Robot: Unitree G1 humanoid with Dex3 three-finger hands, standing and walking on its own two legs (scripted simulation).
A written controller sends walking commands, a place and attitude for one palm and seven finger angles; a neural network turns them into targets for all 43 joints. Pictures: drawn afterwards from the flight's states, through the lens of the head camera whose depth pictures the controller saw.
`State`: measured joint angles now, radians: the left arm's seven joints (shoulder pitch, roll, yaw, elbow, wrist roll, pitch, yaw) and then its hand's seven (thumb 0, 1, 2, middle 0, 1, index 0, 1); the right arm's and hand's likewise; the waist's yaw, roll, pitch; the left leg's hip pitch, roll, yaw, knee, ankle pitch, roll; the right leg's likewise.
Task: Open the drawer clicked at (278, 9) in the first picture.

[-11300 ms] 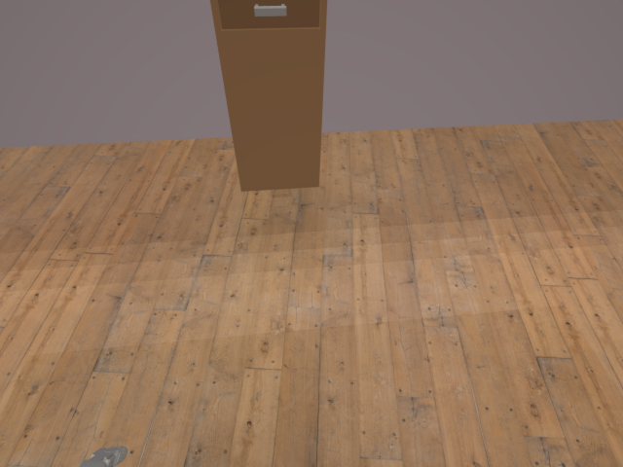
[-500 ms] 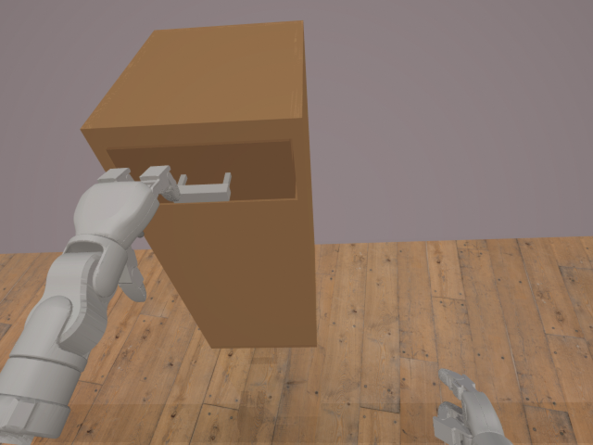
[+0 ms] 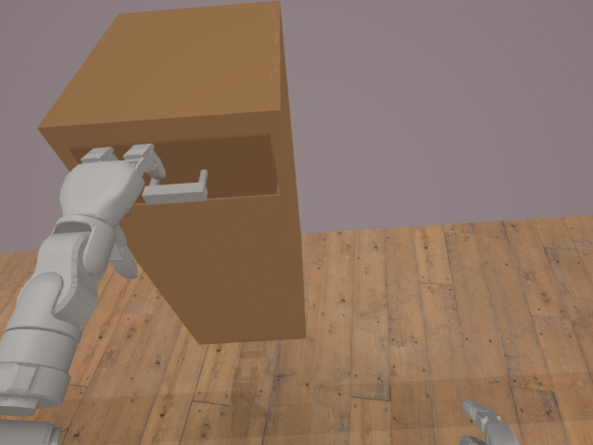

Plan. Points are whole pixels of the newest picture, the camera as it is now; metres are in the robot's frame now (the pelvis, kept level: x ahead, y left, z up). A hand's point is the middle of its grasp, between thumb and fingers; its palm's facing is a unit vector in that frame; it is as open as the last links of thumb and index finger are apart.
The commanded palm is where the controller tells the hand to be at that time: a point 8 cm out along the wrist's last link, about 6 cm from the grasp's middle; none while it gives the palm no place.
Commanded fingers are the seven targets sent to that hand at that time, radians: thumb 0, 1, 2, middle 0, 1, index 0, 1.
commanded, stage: move the hooked fingers above the handle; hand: left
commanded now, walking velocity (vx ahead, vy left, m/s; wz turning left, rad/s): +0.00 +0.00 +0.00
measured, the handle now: (177, 185) +0.50 +0.27 +0.04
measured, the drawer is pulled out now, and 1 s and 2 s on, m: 0.00 0.00 0.00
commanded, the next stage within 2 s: none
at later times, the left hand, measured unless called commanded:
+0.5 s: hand (150, 188) +0.42 +0.26 +0.11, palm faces +0.07 -0.01 -1.00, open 13.8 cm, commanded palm +0.39 +0.25 +0.16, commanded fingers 0.00 -0.50 0.30 -0.30 -1.20 -0.30 -1.20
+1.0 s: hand (153, 181) +0.44 +0.27 +0.11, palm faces +0.00 +0.03 -1.00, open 13.8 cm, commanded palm +0.42 +0.25 +0.16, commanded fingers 0.00 -0.50 0.30 -0.30 -1.20 -0.30 -1.20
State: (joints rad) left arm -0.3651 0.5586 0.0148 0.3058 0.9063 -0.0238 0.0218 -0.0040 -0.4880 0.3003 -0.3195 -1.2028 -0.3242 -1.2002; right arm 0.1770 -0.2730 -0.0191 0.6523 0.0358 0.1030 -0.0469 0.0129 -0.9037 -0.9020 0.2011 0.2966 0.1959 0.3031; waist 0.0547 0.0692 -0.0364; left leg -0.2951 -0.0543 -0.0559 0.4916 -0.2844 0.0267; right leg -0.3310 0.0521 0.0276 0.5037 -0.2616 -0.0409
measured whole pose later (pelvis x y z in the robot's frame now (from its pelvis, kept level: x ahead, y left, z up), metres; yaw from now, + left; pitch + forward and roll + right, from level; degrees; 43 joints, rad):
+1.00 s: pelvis +0.00 +0.00 +0.00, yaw -1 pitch +9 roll +0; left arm -0.71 0.53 -0.05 0.81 1.01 0.07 0.11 0.00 -0.49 0.30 -0.32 -1.20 -0.32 -1.20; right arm 0.26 -0.26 -0.02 0.68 0.04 0.13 -0.04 0.01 -0.90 -0.90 0.20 0.30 0.20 0.30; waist -0.01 0.07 -0.08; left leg -0.38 -0.05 -0.03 0.52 -0.30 0.03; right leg -0.43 0.05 0.05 0.54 -0.27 -0.03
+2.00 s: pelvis +0.00 +0.02 -0.01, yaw -2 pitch +10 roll +0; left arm -0.74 0.51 -0.06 0.81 1.00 0.02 0.12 0.00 -0.49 0.30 -0.37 -1.25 -0.34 -1.23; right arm 0.27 -0.27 -0.02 0.68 0.04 0.13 -0.03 0.01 -0.90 -0.90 0.20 0.30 0.20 0.30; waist -0.01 0.06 -0.11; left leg -0.41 -0.06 -0.02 0.55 -0.31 0.06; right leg -0.44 0.04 0.06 0.54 -0.27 -0.01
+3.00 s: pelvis +0.00 +0.01 -0.01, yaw -1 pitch +10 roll +0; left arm -0.78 0.54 -0.09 0.87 0.99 0.07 0.07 -0.01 -0.49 0.30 -0.35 -1.23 -0.35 -1.25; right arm 0.28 -0.27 -0.02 0.69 0.05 0.13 -0.04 0.01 -0.90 -0.90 0.20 0.30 0.20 0.30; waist -0.01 0.07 -0.11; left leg -0.42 -0.06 -0.04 0.55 -0.31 0.04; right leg -0.45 0.05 0.04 0.54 -0.27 -0.02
